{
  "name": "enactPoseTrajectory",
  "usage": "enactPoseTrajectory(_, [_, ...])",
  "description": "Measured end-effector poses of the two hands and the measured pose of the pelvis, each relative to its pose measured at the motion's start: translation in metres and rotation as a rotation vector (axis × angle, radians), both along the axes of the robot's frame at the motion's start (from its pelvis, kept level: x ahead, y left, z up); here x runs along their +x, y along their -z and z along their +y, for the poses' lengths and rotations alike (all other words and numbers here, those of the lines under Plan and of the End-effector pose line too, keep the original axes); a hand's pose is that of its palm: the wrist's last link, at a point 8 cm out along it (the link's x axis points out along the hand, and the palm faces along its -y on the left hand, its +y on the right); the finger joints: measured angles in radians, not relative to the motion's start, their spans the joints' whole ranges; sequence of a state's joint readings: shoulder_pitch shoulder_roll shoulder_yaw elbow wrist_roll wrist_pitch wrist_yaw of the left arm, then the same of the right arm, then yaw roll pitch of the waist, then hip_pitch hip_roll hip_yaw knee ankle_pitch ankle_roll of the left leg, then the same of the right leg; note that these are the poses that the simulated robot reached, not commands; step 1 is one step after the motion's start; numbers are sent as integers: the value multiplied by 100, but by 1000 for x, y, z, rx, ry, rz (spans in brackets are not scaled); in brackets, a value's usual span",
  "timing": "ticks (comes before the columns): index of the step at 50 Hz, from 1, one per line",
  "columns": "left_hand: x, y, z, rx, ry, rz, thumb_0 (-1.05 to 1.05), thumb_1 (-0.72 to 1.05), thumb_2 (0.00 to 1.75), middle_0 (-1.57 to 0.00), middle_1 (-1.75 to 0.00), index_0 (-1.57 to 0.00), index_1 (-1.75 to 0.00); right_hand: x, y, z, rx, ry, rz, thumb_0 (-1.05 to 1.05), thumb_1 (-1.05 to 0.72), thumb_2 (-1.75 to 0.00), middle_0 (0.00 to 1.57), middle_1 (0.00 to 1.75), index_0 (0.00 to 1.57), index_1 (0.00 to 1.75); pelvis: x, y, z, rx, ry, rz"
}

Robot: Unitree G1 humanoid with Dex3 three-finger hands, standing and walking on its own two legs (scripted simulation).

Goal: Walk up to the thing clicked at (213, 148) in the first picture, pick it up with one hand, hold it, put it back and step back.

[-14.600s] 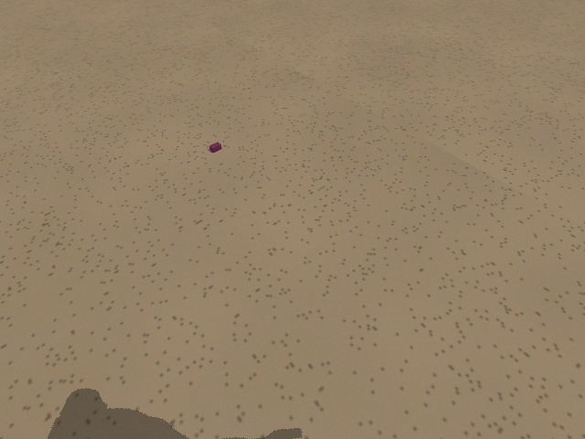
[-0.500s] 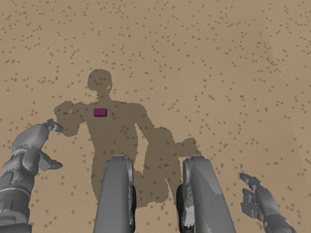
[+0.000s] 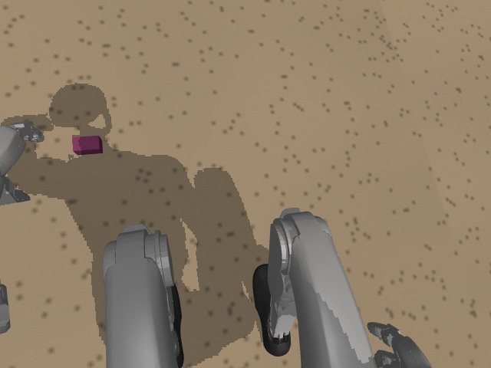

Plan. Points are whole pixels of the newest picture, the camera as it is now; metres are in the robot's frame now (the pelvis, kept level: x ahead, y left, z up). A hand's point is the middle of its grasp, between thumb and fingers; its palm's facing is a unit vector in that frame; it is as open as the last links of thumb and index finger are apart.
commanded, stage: rise first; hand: left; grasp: from above
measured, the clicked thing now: (88, 145) +0.54 +0.31 -0.35
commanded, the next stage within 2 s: none
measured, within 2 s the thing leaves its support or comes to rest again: neither
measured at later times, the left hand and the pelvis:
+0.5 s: hand (31, 158) +0.46 +0.36 -0.21, palm faces -0.47 -0.04 -0.88, open 11.4 cm; pelvis +0.01 +0.00 -0.04, yaw -3 degrees
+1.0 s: hand (42, 153) +0.48 +0.35 -0.23, palm faces -0.47 -0.06 -0.88, open 12.1 cm; pelvis +0.01 +0.00 -0.05, yaw -5 degrees
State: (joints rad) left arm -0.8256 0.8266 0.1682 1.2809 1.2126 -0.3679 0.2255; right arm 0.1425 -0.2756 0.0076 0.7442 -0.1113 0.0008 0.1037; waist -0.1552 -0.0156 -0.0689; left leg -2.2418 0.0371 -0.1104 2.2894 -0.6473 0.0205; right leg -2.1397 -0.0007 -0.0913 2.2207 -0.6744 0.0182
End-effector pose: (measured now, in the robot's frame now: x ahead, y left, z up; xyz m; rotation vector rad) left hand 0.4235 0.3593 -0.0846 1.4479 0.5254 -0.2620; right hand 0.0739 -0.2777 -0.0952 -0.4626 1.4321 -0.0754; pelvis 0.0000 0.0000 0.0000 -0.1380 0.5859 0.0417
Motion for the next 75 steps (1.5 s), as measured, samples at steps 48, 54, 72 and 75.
enactPoseTrajectory(48, [62,85,-8,32,61,-10,0,-18,71,-40,-67,-40,-67,-10,30,6,-30,-70,144,0,-92,-90,20,30,21,30,14,47,3,-47,47,-9])
enactPoseTrajectory(54, [65,87,-9,32,59,-15,0,-20,73,-39,-68,-38,-69,-13,28,7,-31,-69,147,0,-92,-90,20,30,21,30,14,48,3,-52,49,-14])
enactPoseTrajectory(72, [69,95,-15,30,66,-15,0,-19,72,-39,-70,-39,-70,-25,20,15,-30,-67,132,0,-92,-90,20,30,21,30,10,49,6,-67,52,-33])
enactPoseTrajectory(75, [69,97,-15,31,64,-14,0,-18,72,-40,-70,-40,-70,-28,19,16,-29,-67,132,0,-92,-90,20,30,21,30,9,49,6,-68,53,-37])
